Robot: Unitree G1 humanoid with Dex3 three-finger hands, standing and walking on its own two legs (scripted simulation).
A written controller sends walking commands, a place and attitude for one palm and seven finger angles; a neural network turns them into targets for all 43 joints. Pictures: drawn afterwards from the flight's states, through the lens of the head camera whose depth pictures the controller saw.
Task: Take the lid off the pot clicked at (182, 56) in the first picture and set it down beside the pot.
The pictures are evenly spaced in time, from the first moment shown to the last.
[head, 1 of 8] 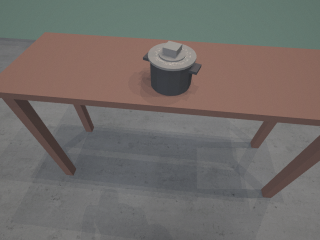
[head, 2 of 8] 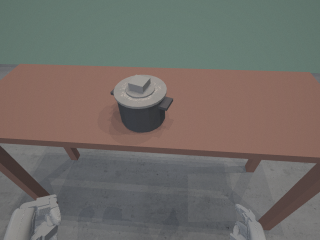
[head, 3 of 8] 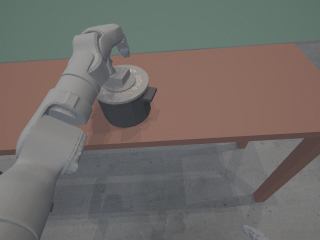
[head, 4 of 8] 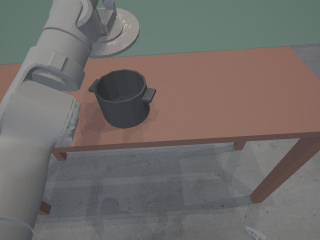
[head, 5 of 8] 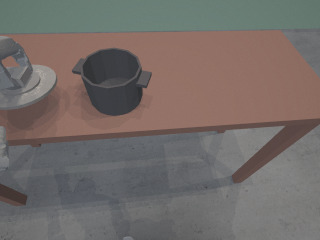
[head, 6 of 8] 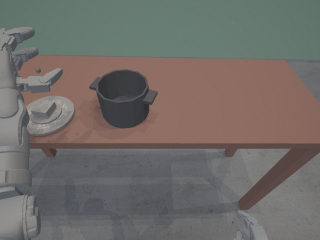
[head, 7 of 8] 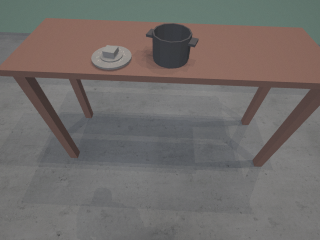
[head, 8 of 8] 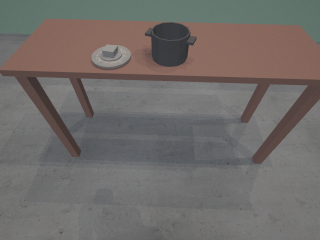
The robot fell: no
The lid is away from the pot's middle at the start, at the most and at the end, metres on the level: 0.00 0.25 0.25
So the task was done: yes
